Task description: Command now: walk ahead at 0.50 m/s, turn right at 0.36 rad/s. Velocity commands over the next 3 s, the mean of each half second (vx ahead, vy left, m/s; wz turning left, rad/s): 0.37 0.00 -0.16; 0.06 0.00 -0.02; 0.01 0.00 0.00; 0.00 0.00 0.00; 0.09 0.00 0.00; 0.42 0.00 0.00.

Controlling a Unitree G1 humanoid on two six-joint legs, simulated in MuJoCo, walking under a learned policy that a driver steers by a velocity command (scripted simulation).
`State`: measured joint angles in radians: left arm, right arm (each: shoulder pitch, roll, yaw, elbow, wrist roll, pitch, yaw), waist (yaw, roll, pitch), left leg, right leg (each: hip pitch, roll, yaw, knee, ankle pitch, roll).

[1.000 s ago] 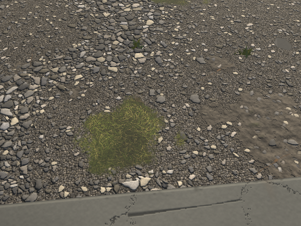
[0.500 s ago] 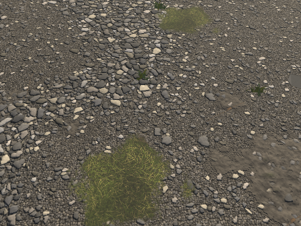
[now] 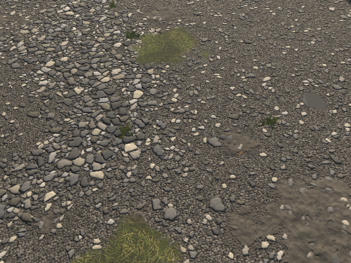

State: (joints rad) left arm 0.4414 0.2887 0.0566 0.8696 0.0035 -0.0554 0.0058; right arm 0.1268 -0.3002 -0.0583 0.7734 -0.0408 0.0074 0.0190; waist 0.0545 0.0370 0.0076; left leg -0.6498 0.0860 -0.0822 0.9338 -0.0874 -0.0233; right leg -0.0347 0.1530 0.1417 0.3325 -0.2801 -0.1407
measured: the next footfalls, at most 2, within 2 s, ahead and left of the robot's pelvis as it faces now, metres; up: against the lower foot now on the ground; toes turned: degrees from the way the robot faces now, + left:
left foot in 0.34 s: +0.41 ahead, +0.15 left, -0.18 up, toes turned -3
right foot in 0.72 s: +0.46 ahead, -0.03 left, -0.18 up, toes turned -3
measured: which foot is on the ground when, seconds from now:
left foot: up 0.00-0.32, down 0.34-1.00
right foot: down 0.00-0.32, up 0.34-0.70, down 0.72-1.00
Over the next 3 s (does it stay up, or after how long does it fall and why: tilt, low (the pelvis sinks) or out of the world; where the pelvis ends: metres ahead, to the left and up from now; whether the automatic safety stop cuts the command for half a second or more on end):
stays up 0.62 0.10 -0.19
